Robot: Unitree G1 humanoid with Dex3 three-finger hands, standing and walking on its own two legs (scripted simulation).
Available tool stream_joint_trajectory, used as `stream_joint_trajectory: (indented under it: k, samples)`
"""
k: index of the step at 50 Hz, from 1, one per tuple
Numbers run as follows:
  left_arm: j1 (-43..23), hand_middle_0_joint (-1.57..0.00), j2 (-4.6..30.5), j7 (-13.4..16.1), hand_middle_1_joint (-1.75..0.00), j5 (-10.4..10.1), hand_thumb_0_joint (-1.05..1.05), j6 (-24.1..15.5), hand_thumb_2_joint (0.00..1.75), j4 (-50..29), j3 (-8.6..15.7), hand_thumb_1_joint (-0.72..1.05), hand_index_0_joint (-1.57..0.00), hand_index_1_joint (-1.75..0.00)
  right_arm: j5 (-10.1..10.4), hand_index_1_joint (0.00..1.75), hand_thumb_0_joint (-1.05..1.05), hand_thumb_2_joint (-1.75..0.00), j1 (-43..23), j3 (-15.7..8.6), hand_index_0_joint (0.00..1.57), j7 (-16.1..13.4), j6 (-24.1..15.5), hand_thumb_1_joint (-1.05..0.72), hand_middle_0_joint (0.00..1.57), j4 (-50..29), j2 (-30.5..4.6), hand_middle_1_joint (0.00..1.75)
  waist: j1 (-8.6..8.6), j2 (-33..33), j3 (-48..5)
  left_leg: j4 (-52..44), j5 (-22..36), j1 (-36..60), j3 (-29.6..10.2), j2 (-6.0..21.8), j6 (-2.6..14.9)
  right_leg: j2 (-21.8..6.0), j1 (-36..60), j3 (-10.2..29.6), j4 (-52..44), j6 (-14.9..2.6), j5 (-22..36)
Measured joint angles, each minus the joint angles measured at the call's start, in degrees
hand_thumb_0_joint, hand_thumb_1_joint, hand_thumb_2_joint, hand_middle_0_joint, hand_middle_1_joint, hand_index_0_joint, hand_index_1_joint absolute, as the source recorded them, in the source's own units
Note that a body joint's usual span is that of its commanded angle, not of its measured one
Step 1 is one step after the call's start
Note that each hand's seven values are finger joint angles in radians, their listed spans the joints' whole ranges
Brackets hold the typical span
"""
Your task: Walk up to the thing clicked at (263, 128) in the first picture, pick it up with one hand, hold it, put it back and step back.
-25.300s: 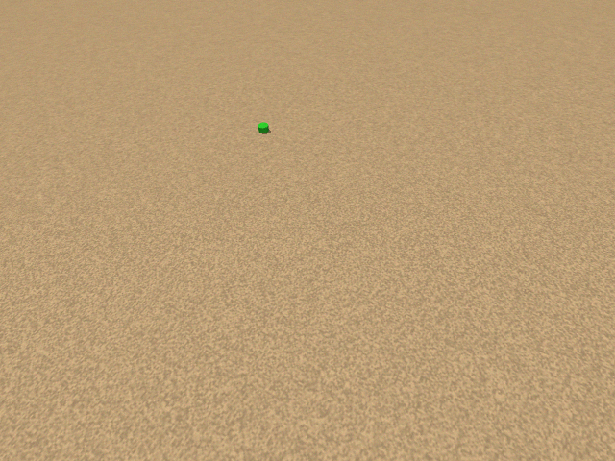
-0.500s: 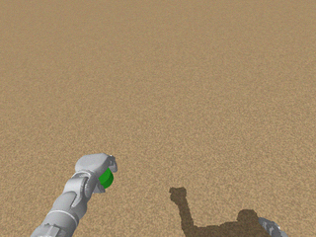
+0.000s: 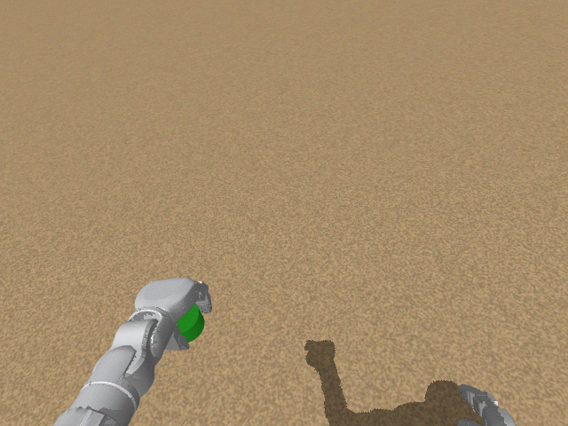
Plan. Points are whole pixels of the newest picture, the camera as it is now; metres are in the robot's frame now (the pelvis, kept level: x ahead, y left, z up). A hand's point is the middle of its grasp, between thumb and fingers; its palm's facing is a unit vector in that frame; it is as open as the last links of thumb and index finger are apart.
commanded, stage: hold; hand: left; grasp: from above
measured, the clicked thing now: (183, 321) +0.31 +0.22 -0.06
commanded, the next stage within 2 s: crouch in 0.28 s
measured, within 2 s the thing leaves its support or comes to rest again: neither
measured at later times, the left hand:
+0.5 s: hand (176, 321) +0.30 +0.22 -0.04, palm faces -0.44 -0.06 -0.89, open 8.1 cm
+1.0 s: hand (199, 346) +0.34 +0.25 -0.23, palm faces -0.42 +0.05 -0.91, open 8.0 cm
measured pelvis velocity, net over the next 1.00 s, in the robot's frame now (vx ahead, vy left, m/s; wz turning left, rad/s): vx -0.03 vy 0.01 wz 0.02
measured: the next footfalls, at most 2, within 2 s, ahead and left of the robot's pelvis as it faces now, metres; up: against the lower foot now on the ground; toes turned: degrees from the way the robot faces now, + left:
none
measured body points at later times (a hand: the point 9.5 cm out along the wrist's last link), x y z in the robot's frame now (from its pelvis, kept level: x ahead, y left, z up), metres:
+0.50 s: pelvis +0.01 +0.00 +0.00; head +0.02 -0.02 +0.45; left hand +0.32 +0.22 +0.01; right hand +0.15 -0.25 -0.12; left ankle +0.01 +0.14 -0.74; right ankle +0.02 -0.13 -0.74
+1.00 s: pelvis -0.03 +0.01 -0.12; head +0.09 +0.02 +0.31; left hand +0.36 +0.24 -0.17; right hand +0.06 -0.28 -0.23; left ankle +0.01 +0.14 -0.74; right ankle +0.02 -0.13 -0.74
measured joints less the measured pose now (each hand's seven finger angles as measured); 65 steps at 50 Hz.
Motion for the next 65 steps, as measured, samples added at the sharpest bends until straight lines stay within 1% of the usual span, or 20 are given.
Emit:
stream_joint_trajectory:
  k: [5, 8, 10, 14, 21, 26, 30, 33, 38, 43, 46, 49, 52, 55, 60, 65]
  samples:
    - [-0.4, -0.69, 0.0, 0.6, -0.59, 0.5, 0.01, -0.2, 0.4, 0.6, 0.1, 0.27, -0.78, -0.55, 0.0, 0.3, 0.01, -0.89, 0.2, -0.2, 0.2, 0.1, 0.1, -0.91, 0.2, 0.2, 0.1, 0.3, 0.01, -0.1, 0.1, -0.2, 0.0, 0.1, 0.0, 0.0, 0.06, 0.0, 0.2, 0.0, -0.3, 0.06, 0.1]
    - [-0.7, -0.69, 0.1, 0.9, -0.59, 0.4, 0.01, 0.1, 0.41, 0.8, 0.2, 0.26, -0.78, -0.56, 0.0, 0.3, 0.01, -0.89, 0.4, -0.2, 0.2, 0.1, 0.3, -0.91, 0.2, 0.4, 0.0, 0.3, -0.04, 0.0, 0.2, -0.4, 0.1, 0.3, 0.0, -0.1, 0.09, -0.1, 0.4, 0.0, -0.6, 0.09, 0.2]
    - [-0.9, -0.69, 0.1, 0.9, -0.59, 0.3, 0.01, 0.3, 0.42, 0.9, 0.0, 0.26, -0.78, -0.56, 0.0, 0.3, 0.01, -0.89, 0.5, -0.3, 0.2, 0.2, 0.3, -0.91, 0.2, 0.5, 0.0, 0.3, -0.1, 0.0, 0.2, -0.5, 0.1, 0.3, 0.0, -0.1, 0.12, -0.1, 0.5, 0.0, -0.8, 0.12, 0.2]
    - [-0.5, -0.69, 0.1, 0.6, -0.59, 0.0, 0.01, 0.2, 0.43, 0.6, 0.4, 0.25, -0.78, -0.56, 0.0, 0.3, 0.01, -0.89, 0.6, -0.4, 0.2, 0.2, 0.5, -0.91, 0.2, 0.4, 0.0, 0.3, -0.18, 0.1, 0.2, -0.7, 0.0, 0.4, 0.0, -0.1, 0.17, -0.1, 0.6, 0.0, -1.1, 0.18, 0.3]
    - [-0.4, -0.68, 0.1, 0.4, -0.6, 0.4, 0.01, -0.3, 0.42, 0.9, 0.1, 0.26, -0.78, -0.56, 0.0, 0.3, 0.01, -0.9, 0.8, -0.5, 0.2, 0.0, 0.6, -0.91, 0.2, 0.4, 0.0, 0.3, -0.13, 0.0, 0.2, -0.8, -0.1, 0.5, 0.1, -0.1, 0.21, -0.1, 0.7, 0.1, -1.2, 0.22, 0.1]
    - [-0.5, -0.67, -0.5, 2.3, -0.61, 0.8, 0.01, -0.5, 0.41, 2.4, 0.6, 0.27, -0.77, -0.57, 0.0, 0.3, 0.01, -0.89, 0.8, -0.6, 0.2, 0.2, 0.8, -0.9, 0.2, 0.6, 0.1, 0.3, -0.36, -0.2, -0.2, -0.6, -0.3, 0.3, 0.0, -0.2, 0.23, -0.2, 0.5, 0.0, -1.0, 0.24, -0.1]
    - [-0.7, -0.67, -1.1, 4.9, -0.6, 2.1, 0.01, -1.1, 0.4, 5.2, 0.9, 0.27, -0.77, -0.56, -0.2, 0.3, 0.01, -0.89, 0.6, -0.7, 0.2, 0.5, 1.0, -0.9, 0.2, 0.4, 0.3, 0.3, -0.96, -0.8, -0.3, 0.5, -0.6, -1.2, -0.2, -0.2, 0.22, -0.2, -0.8, -0.2, 0.0, 0.24, -0.5]
    - [-1.6, -0.68, -1.4, 7.5, -0.6, 3.4, 0.01, -2.0, 0.4, 8.5, 1.0, 0.27, -0.78, -0.56, -0.6, 0.3, 0.01, -0.89, 0.4, -0.8, 0.2, 0.9, 1.1, -0.9, 0.2, 0.2, 0.3, 0.3, -1.4, -1.5, -0.2, 2.7, -1.2, -4.0, -0.5, -0.2, 0.18, -0.2, -3.4, -0.4, 1.9, 0.19, -1.0]
    - [-5.5, -0.68, -1.4, 12.6, -0.59, 6.4, 0.01, -3.3, 0.38, 15.8, 1.3, 0.27, -0.79, -0.55, -1.9, 0.3, 0.0, -0.89, 0.2, -1.4, 0.2, 1.9, 0.7, -0.9, 0.2, 0.8, 0.0, 0.3, -2.16, -2.6, -1.0, 10.7, -3.8, -13.5, -1.4, 0.0, 0.08, 0.0, -12.3, -1.0, 9.0, 0.11, -3.3]
    - [-11.8, -0.68, -0.7, 18.4, -0.59, 9.7, 0.01, -4.5, 0.38, 23.5, 2.7, 0.28, -0.79, -0.55, -3.4, 0.3, 0.0, -0.89, 1.1, -2.4, 0.2, 2.8, -0.3, -0.9, 0.2, 1.3, -0.9, 0.3, -3.45, -3.0, -4.3, 25.2, -8.8, -29.8, -2.6, 0.3, -0.09, 0.3, -27.8, -1.5, 22.5, 0.39, -8.0]
    - [-15.7, -0.68, 0.0, 21.0, -0.6, 11.0, 0.01, -4.6, 0.38, 27.3, 3.8, 0.28, -0.79, -0.55, -3.9, 0.3, 0.0, -0.89, 1.6, -2.9, 0.2, 2.9, -0.9, -0.9, 0.2, 1.6, -1.4, 0.3, -4.71, -2.8, -6.2, 34.3, -11.7, -39.9, -3.2, 0.3, 0.04, 0.4, -37.5, -1.8, 31.1, 0.6, -10.9]
    - [-19.4, -0.67, 0.9, 22.8, -0.61, 11.3, 0.01, -4.5, 0.38, 30.5, 4.9, 0.28, -0.78, -0.56, -4.4, 0.3, 0.0, -0.89, 2.0, -3.1, 0.2, 2.7, -1.7, -0.9, 0.2, 2.0, -1.7, 0.3, -6.01, -2.2, -7.5, 42.4, -14.4, -49.2, -3.7, 0.3, 0.21, 0.4, -46.5, -1.8, 38.8, 0.77, -13.3]
    - [-22.5, -0.67, 1.8, 23.8, -0.61, 11.3, 0.01, -4.1, 0.38, 32.6, 6.2, 0.28, -0.78, -0.56, -5.0, 0.3, 0.0, -0.89, 2.6, -3.1, 0.2, 2.4, -2.3, -0.91, 0.2, 2.5, -1.4, 0.3, -7.08, -1.6, -8.6, 49.5, -16.4, -57.8, -4.0, 0.2, 0.4, 0.4, -54.9, -1.8, 45.5, 0.89, -15.1]
    - [-24.5, -0.67, 2.5, 24.1, -0.61, 10.7, 0.01, -3.3, 0.39, 33.2, 7.7, 0.28, -0.78, -0.57, -5.5, 0.3, 0.0, -0.89, 3.1, -3.0, 0.2, 2.4, -2.9, -0.9, 0.2, 3.4, -0.8, 0.3, -7.94, -1.0, -9.4, 55.8, -18.1, -65.4, -4.2, 0.0, 0.64, 0.4, -62.4, -1.6, 51.6, 1.1, -16.7]
    - [-26.4, -0.67, 3.7, 23.1, -0.61, 10.4, 0.01, -3.1, 0.4, 33.5, 10.0, 0.27, -0.78, -0.57, -6.2, 0.3, 0.0, -0.89, 3.4, -2.6, 0.2, 2.8, -3.4, -0.9, 0.2, 4.5, 0.6, 0.3, -8.85, -0.1, -10.3, 64.6, -20.3, -75.4, -4.5, -0.2, 0.99, 0.4, -72.1, -1.4, 60.2, 1.36, -18.9]
    - [-28.1, -0.68, 5.5, 21.9, -0.6, 10.7, 0.0, -4.6, 0.39, 35.4, 11.6, 0.27, -0.79, -0.56, -6.8, 0.3, 0.0, -0.89, 2.9, -1.8, 0.2, 4.0, -4.2, -0.9, 0.2, 4.2, 1.7, 0.3, -9.5, 0.5, -10.4, 71.9, -21.8, -83.7, -5.0, -0.6, 1.1, 0.3, -80.1, -1.5, 67.3, 1.39, -20.6]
